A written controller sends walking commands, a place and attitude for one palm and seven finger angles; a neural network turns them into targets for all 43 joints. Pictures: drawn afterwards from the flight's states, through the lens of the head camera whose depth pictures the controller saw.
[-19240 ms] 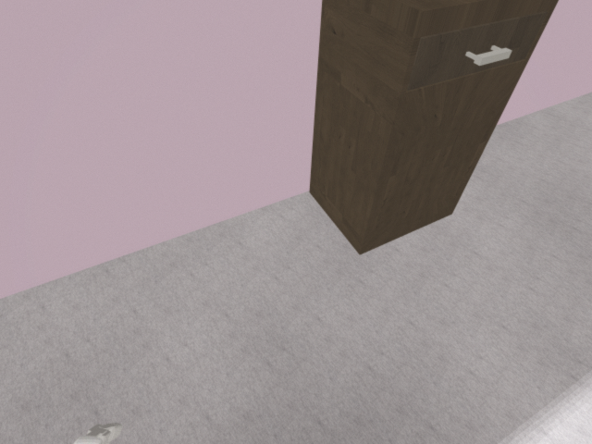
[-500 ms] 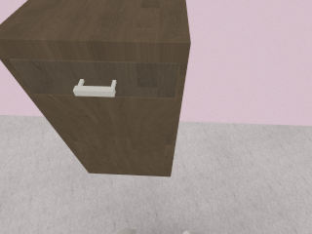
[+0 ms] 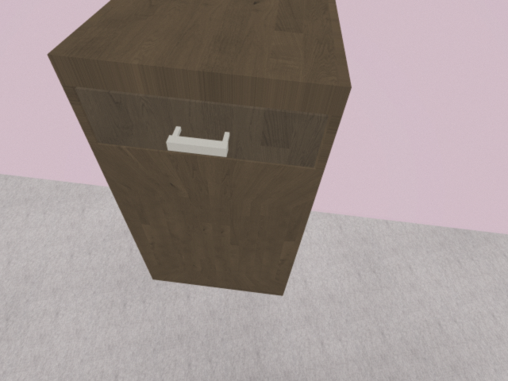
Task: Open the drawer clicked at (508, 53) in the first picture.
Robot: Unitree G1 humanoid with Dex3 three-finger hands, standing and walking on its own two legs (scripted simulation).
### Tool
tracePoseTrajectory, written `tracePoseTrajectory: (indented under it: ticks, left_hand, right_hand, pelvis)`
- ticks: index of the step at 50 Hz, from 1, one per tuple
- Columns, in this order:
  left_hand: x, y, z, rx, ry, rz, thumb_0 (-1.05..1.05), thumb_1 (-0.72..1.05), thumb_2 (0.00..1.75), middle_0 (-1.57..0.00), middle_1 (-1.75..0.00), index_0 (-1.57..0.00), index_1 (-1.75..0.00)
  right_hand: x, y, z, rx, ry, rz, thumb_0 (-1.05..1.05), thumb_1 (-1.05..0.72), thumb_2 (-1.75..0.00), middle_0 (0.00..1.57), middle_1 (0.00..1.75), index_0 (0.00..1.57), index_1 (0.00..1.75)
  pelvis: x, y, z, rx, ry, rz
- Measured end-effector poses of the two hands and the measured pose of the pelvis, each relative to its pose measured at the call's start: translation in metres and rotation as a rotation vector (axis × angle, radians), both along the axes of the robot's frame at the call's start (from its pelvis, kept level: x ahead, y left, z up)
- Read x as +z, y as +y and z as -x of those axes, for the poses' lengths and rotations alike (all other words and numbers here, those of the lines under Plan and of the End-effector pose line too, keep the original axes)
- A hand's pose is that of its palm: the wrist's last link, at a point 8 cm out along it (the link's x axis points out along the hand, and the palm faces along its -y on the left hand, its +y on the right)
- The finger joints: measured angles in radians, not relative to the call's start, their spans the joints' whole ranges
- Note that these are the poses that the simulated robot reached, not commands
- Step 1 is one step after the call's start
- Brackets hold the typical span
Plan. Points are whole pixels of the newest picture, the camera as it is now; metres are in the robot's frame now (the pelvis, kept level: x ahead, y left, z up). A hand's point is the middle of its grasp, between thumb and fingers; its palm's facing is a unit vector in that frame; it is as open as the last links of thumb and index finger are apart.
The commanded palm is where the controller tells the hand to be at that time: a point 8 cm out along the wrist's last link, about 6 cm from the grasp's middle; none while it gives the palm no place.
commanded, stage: come to a stop and stand still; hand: left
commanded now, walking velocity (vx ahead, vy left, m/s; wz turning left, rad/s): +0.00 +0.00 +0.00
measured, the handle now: (200, 139) +0.55 +0.14 +0.05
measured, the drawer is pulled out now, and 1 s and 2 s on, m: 0.00 0.00 0.00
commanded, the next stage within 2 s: look again from close up in 0.92 s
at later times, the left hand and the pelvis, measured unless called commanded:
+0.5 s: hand out of the picture +0.03 +0.18 -0.17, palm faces +0.02 -0.97 -0.25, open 7.4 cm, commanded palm none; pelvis -0.03 -0.02 -0.01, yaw +0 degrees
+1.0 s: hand out of the picture -0.04 +0.18 -0.17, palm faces -0.02 -0.97 -0.23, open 7.4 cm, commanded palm none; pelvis -0.06 -0.02 +0.00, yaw +0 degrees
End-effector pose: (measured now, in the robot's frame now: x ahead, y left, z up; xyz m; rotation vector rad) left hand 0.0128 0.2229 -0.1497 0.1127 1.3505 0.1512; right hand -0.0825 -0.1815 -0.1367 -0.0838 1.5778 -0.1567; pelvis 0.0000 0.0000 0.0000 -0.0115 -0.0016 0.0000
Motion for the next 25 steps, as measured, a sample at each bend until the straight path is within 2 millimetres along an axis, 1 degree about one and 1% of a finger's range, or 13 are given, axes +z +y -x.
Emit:
tracePoseTrajectory:
  ticks: [2, 4, 9, 12, 17, 20, 23, 25]
  left_hand:
    - [-0.003, -0.001, 0.0, -0.009, 0.008, -0.01, 0.0, 0.92, 0.89, -0.2, -0.3, -0.2, -0.3]
    - [-0.001, -0.002, 0.001, -0.025, 0.027, -0.014, 0.01, 0.93, 0.89, -0.2, -0.3, -0.2, -0.3]
    - [-0.001, -0.003, 0.004, -0.047, 0.043, -0.014, 0.01, 0.93, 0.89, -0.2, -0.3, -0.2, -0.3]
    - [-0.002, -0.001, 0.001, -0.054, 0.01, -0.023, 0.01, 0.93, 0.89, -0.2, -0.3, -0.2, -0.3]
    - [0.003, 0.003, -0.008, -0.038, -0.088, -0.053, 0.0, 0.92, 0.89, -0.2, -0.3, -0.2, -0.3]
    - [0.006, 0.005, -0.01, -0.043, -0.13, -0.069, 0.0, 0.91, 0.89, -0.2, -0.3, -0.2, -0.3]
    - [0.009, 0.007, -0.01, -0.053, -0.155, -0.081, 0.0, 0.91, 0.89, -0.2, -0.3, -0.2, -0.3]
    - [0.012, 0.008, -0.009, -0.06, -0.166, -0.088, 0.0, 0.91, 0.89, -0.2, -0.3, -0.2, -0.3]
  right_hand:
    - [-0.005, 0.002, 0.0, -0.02, -0.001, -0.01, 0.01, -0.91, -0.9, 0.2, 0.3, 0.21, 0.3]
    - [-0.007, 0.003, -0.004, -0.035, -0.015, -0.011, 0.01, -0.91, -0.9, 0.2, 0.3, 0.21, 0.3]
    - [-0.009, -0.005, -0.024, -0.029, -0.075, 0.0, 0.01, -0.91, -0.9, 0.2, 0.3, 0.21, 0.3]
    - [-0.008, -0.022, -0.045, 0.001, -0.161, 0.035, 0.01, -0.91, -0.9, 0.2, 0.3, 0.21, 0.3]
    - [-0.007, -0.062, -0.083, 0.038, -0.301, 0.116, 0.01, -0.91, -0.9, 0.2, 0.3, 0.21, 0.3]
    - [-0.001, -0.084, -0.104, 0.051, -0.376, 0.154, 0.01, -0.91, -0.9, 0.2, 0.3, 0.21, 0.3]
    - [0.008, -0.1, -0.119, 0.073, -0.436, 0.179, 0.01, -0.91, -0.9, 0.2, 0.3, 0.2, 0.3]
    - [0.014, -0.108, -0.125, 0.088, -0.463, 0.189, 0.01, -0.91, -0.9, 0.2, 0.3, 0.2, 0.3]
  pelvis:
    - [-0.004, -0.001, 0.0, -0.013, -0.002, -0.013]
    - [-0.003, 0.0, 0.0, -0.018, -0.009, -0.002]
    - [-0.002, 0.0, 0.0, -0.017, -0.019, -0.004]
    - [-0.004, -0.002, 0.002, 0.002, -0.014, -0.011]
    - [-0.008, -0.007, 0.006, 0.005, -0.032, -0.003]
    - [-0.009, -0.011, 0.012, 0.001, -0.046, -0.002]
    - [-0.008, -0.014, 0.02, -0.003, -0.055, -0.004]
    - [-0.007, -0.017, 0.025, -0.005, -0.059, -0.005]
